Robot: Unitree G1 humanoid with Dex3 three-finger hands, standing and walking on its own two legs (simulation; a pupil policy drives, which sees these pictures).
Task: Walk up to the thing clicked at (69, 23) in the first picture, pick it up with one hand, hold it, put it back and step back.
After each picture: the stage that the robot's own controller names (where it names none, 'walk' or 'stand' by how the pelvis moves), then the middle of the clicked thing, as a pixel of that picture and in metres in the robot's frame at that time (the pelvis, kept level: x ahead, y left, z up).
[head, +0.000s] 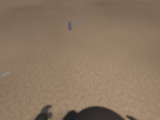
stand; (69, 26) +2.31 +0.64 -0.65
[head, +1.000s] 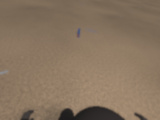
walk; (78, 33) +2.22 +0.26 -0.62
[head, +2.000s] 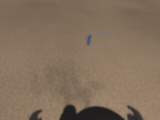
walk; (89, 40) +1.59 +0.01 -0.64
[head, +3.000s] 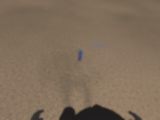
walk; (80, 56) +1.10 +0.12 -0.64
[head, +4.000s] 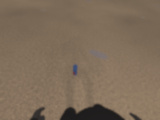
walk; (75, 70) +0.75 +0.16 -0.65
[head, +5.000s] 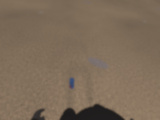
walk; (71, 83) +0.52 +0.17 -0.65
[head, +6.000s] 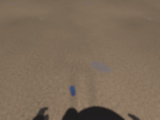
stand; (72, 91) +0.41 +0.19 -0.64
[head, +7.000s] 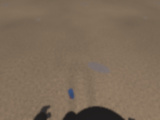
stand; (71, 94) +0.38 +0.21 -0.65
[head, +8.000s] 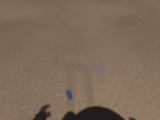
stand; (69, 95) +0.36 +0.23 -0.65
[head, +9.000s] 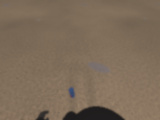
stand; (71, 93) +0.40 +0.20 -0.66
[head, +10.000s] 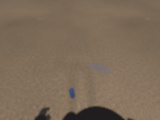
stand; (72, 93) +0.39 +0.19 -0.66
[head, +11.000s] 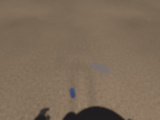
stand; (72, 93) +0.39 +0.19 -0.66
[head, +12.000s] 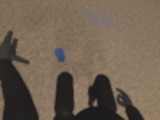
go down; (60, 56) +0.46 +0.22 -0.32
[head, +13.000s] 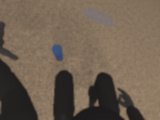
approach; (58, 54) +0.47 +0.23 -0.26
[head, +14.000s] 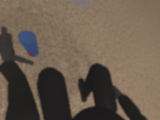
close in; (31, 46) +0.45 +0.28 -0.16
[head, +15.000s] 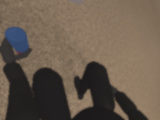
close; (21, 45) +0.45 +0.29 -0.16
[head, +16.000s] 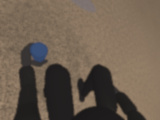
lift; (39, 55) +0.37 +0.26 -0.15
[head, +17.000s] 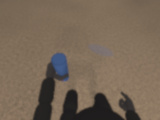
lift; (62, 69) +0.32 +0.18 +0.05
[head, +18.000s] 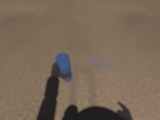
hold; (65, 69) +0.33 +0.16 +0.06
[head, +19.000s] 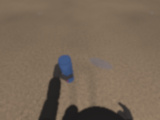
hold; (67, 71) +0.32 +0.16 +0.05
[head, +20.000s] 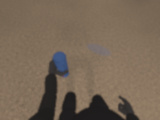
crouch; (62, 66) +0.36 +0.18 -0.02
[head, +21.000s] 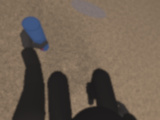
lower; (39, 38) +0.51 +0.26 -0.03
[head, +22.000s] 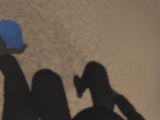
lower; (14, 41) +0.46 +0.31 -0.16
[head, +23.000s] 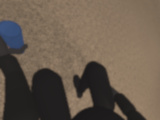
lower; (15, 41) +0.45 +0.31 -0.16
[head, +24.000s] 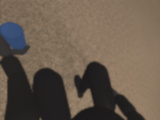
lower; (17, 42) +0.45 +0.31 -0.16
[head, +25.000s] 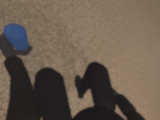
lower; (21, 43) +0.44 +0.30 -0.16
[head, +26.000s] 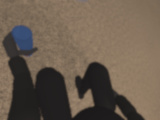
open; (25, 44) +0.44 +0.29 -0.16
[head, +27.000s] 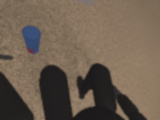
stand; (32, 43) +0.44 +0.28 -0.17
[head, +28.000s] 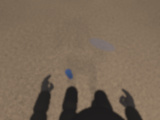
stand; (69, 74) +0.42 +0.20 -0.48
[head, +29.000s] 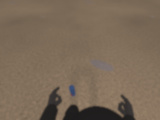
stand; (72, 91) +0.41 +0.19 -0.60
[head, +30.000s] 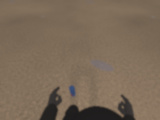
stand; (72, 91) +0.41 +0.19 -0.60
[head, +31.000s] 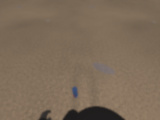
stand; (75, 92) +0.43 +0.17 -0.65
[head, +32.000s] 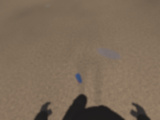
walk; (78, 78) +0.48 +0.21 -0.63
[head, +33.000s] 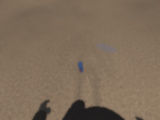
walk; (80, 67) +0.72 +0.18 -0.64
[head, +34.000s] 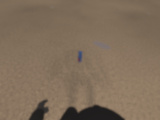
stand; (80, 56) +1.04 +0.13 -0.64
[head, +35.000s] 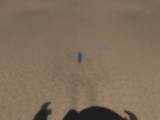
stand; (79, 58) +1.05 +0.18 -0.65
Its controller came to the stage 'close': yes
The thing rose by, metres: 0.69
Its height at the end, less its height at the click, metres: +0.00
